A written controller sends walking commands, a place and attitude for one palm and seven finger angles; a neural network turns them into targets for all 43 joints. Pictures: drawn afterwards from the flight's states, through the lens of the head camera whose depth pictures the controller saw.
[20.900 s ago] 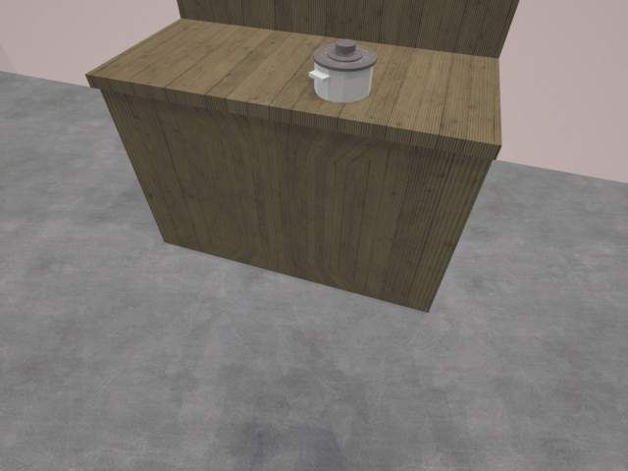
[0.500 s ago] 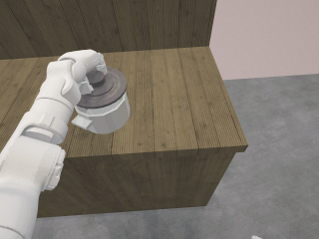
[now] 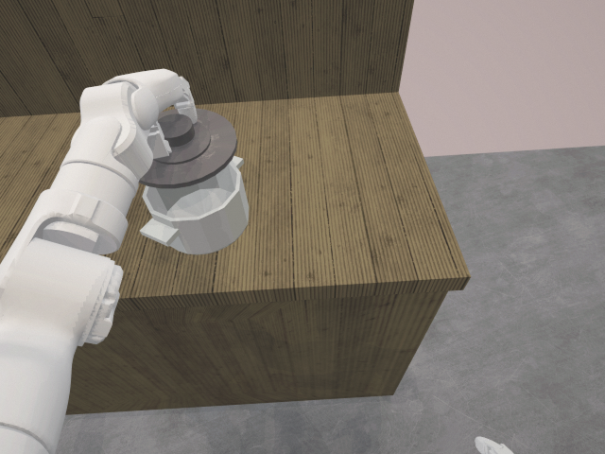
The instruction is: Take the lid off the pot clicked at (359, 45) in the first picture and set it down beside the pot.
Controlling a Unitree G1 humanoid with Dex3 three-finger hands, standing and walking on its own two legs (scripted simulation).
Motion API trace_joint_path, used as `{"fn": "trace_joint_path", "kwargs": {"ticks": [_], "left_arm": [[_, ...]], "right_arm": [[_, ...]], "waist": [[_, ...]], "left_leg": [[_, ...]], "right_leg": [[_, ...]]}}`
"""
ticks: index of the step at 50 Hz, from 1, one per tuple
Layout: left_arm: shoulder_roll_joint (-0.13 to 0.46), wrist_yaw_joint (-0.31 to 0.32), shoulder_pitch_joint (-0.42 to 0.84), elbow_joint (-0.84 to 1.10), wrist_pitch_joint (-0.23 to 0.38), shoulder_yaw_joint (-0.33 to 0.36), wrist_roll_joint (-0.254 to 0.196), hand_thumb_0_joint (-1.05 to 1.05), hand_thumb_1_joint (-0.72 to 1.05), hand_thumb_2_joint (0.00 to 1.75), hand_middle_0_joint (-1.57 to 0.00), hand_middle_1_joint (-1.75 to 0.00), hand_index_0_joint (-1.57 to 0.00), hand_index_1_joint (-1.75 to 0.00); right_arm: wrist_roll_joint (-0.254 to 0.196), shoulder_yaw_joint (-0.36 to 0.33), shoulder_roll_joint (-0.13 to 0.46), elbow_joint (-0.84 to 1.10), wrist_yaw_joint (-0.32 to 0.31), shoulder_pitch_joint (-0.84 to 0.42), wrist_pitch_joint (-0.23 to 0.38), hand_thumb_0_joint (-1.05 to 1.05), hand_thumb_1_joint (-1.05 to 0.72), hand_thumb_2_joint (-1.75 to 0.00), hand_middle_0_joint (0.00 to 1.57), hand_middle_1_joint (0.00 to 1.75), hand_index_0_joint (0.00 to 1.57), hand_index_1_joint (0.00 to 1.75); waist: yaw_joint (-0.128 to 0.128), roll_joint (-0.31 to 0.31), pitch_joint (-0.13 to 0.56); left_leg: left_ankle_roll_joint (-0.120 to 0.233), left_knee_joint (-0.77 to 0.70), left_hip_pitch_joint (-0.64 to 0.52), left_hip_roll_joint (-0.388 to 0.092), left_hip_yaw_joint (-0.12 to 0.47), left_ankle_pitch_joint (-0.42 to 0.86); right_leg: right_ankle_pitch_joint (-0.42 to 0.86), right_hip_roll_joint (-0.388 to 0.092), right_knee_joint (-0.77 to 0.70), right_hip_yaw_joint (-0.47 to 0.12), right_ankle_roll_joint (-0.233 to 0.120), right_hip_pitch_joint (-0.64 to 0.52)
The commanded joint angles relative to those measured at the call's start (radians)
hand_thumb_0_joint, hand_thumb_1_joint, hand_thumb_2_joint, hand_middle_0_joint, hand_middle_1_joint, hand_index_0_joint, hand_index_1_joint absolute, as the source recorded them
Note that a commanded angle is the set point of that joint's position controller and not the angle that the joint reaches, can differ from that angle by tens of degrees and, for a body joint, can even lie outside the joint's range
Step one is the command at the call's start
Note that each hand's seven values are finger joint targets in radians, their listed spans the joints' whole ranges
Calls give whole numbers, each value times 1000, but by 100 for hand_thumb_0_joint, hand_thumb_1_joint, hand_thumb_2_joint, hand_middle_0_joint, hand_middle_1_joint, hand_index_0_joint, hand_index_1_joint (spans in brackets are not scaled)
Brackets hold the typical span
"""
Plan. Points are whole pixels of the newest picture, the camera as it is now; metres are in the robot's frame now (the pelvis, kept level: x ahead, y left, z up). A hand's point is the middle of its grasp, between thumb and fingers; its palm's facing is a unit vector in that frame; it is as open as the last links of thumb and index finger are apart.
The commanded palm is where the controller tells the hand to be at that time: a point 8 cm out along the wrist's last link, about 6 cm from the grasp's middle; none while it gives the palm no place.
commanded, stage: lift the lid straight up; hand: left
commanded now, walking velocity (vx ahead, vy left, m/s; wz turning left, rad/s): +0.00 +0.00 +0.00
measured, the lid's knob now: (174, 130) +0.51 +0.16 +0.17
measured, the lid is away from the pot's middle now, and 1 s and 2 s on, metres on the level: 0.01 0.03 0.11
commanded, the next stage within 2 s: move the lid sideways beside the pot in 1.14 s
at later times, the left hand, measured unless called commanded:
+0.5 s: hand (152, 104) +0.49 +0.17 +0.23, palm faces -0.29 -0.08 -0.95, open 8.6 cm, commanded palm +0.48 +0.17 +0.30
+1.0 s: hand (131, 69) +0.49 +0.18 +0.27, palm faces -0.20 -0.08 -0.98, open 8.6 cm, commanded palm +0.47 +0.17 +0.34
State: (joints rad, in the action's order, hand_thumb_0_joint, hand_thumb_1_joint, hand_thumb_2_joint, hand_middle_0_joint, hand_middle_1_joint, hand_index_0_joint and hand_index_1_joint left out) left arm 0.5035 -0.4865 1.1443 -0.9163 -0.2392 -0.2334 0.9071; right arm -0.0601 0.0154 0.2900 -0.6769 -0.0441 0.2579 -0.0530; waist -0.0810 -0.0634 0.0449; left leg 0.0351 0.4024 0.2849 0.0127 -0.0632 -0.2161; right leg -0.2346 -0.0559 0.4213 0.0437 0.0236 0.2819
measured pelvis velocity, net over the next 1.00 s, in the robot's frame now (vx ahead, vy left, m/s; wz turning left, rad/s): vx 0.00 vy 0.00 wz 0.01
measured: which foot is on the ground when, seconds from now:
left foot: down 0.00-1.00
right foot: down 0.00-1.00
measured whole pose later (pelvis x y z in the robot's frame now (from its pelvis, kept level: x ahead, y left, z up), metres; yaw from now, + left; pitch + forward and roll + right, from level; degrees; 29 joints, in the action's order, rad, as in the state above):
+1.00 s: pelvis +0.00 +0.00 +0.00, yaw +0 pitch +7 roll +0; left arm 0.55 -0.56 1.36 -0.93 -0.31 -0.25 0.95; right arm -0.06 0.02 0.29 -0.68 -0.04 0.25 -0.01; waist -0.08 -0.06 0.06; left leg 0.04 0.39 0.30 0.02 -0.06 -0.21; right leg -0.23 -0.06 0.40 0.05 0.03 0.29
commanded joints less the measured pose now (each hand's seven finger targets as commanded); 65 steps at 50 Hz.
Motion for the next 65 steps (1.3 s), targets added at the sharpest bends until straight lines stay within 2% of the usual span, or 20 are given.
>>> {"fn": "trace_joint_path", "kwargs": {"ticks": [1,14,19,20,28,31,34,37,40,41,43,45,47,48,52,55,58,61,64,65], "left_arm": [[277,53,662,242,3,91,25,0,65,102,-110,-119,-64,-100],[244,25,757,124,-5,36,40,0,65,102,-110,-119,-64,-100],[281,23,814,145,-1,62,41,0,65,102,-110,-119,-64,-100],[237,22,810,162,0,25,28,0,65,102,-110,-119,-64,-100],[333,19,818,105,-23,99,67,0,65,102,-110,-119,-64,-100],[304,17,827,166,-22,82,66,0,65,102,-110,-119,-64,-100],[264,5,843,162,-35,46,71,0,65,102,-110,-119,-64,-100],[332,5,827,182,-39,106,73,0,65,102,-110,-119,-64,-100],[298,-6,814,147,-54,66,58,0,65,102,-110,-119,-64,-100],[342,-4,827,133,-59,98,72,0,65,102,-110,-119,-64,-100],[322,-6,888,181,-58,71,75,0,65,102,-110,-119,-64,-100],[217,-9,881,243,-54,-5,47,0,65,102,-110,-119,-64,-100],[284,-12,894,267,-57,54,69,0,65,102,-110,-119,-64,-100],[323,-12,850,209,-65,87,78,0,65,102,-110,-119,-64,-100],[251,-31,770,66,-94,26,70,0,65,102,-110,-119,-64,-100],[220,-23,836,152,-84,-7,48,0,65,102,-110,-119,-64,-100],[300,-16,907,200,-69,46,74,0,65,102,-110,-119,-64,-100],[265,-16,911,151,-64,13,59,0,65,102,-110,-119,-64,-100],[391,-13,899,170,-22,92,89,0,65,102,-110,-119,-64,-100],[377,-8,882,178,-10,79,75,0,65,102,-110,-119,-64,-100]], "right_arm": [[-1,-44,125,106,-8,-14,46,0,-90,-90,20,30,20,30],[-3,-37,131,82,-14,4,56,0,-90,-90,20,30,20,30],[0,-38,132,78,-16,14,69,0,-90,-90,20,30,20,30],[-1,-38,135,83,-14,12,69,0,-90,-90,20,30,20,30],[5,-38,140,76,-8,31,71,0,-90,-90,20,30,20,30],[7,-43,133,92,-3,18,79,0,-90,-90,20,30,20,30],[3,-41,129,91,-1,15,76,0,-90,-90,20,30,20,30],[8,-42,133,98,0,8,77,0,-90,-90,20,30,20,30],[-1,-38,137,96,-5,7,69,0,-90,-90,20,30,20,30],[1,-35,135,90,-6,5,67,0,-90,-90,20,30,20,30],[-1,-33,129,97,-7,-4,71,0,-90,-90,20,30,20,30],[-4,-36,122,112,-2,-17,80,0,-90,-90,20,30,20,30],[4,-40,122,108,-1,-15,85,0,-90,-90,20,30,20,30],[4,-36,126,101,-2,-11,79,0,-90,-90,20,30,20,30],[-5,-24,133,88,-2,-28,44,0,-90,-90,20,30,20,30],[-9,-26,135,102,-3,-45,42,0,-90,-90,20,30,20,30],[-2,-23,122,107,-13,-45,53,0,-90,-90,20,30,20,30],[-10,-19,122,93,-18,-34,56,0,-90,-90,20,30,20,30],[-3,-19,135,100,-27,-37,53,0,-90,-90,20,30,20,30],[-3,-20,138,108,-26,-38,51,0,-90,-90,20,30,20,30]], "waist": [[-9,70,438],[-29,55,400],[-26,49,439],[-30,18,446],[-12,84,438],[-8,51,499],[-20,44,468],[-3,44,513],[-13,70,453],[-7,88,443],[-12,50,466],[-20,-6,493],[-10,11,530],[-4,42,516],[-14,106,359],[-21,77,394],[-15,50,484],[-27,58,421],[-13,93,453],[-13,55,459]], "left_leg": [[43,20,-275,27,78,390],[40,2,-244,34,73,278],[40,7,-267,32,82,326],[37,8,-279,30,85,363],[40,0,-237,30,82,377],[39,21,-295,22,85,492],[41,24,-298,24,80,491],[43,32,-307,23,84,526],[44,17,-264,26,73,481],[43,15,-250,26,69,450],[42,16,-278,26,72,458],[38,34,-340,20,88,563],[42,44,-359,20,88,562],[42,39,-326,24,86,536],[38,10,-202,32,58,385],[37,9,-239,28,67,382],[41,14,-280,32,71,376],[34,-5,-253,30,75,304],[41,-7,-224,34,67,269],[38,-5,-223,36,70,289]], "right_leg": [[391,62,-13,-2,-53,-81],[325,63,-28,3,-56,-37],[352,64,-22,3,-56,-49],[361,61,-23,4,-59,-44],[393,63,-20,2,-56,-80],[436,60,-12,-6,-52,-85],[429,63,-17,-1,-53,-55],[447,62,-8,-6,-53,-86],[450,57,-22,-2,-53,-89],[433,58,-20,-3,-51,-89],[431,59,-16,-2,-53,-79],[444,58,-17,0,-54,-50],[444,62,-14,-6,-51,-61],[442,62,-10,-4,-53,-75],[390,59,-24,9,-54,-48],[374,54,-27,8,-57,-47],[375,58,-20,0,-55,-78],[319,61,-34,7,-54,-47],[326,57,-32,-5,-55,-96],[345,52,-32,-7,-61,-105]]}}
